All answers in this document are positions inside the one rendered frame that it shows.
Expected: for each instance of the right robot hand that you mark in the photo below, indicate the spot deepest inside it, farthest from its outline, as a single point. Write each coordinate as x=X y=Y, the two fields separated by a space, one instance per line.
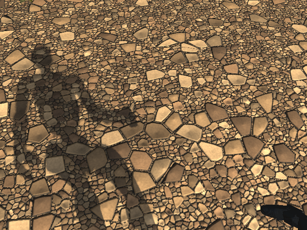
x=289 y=213

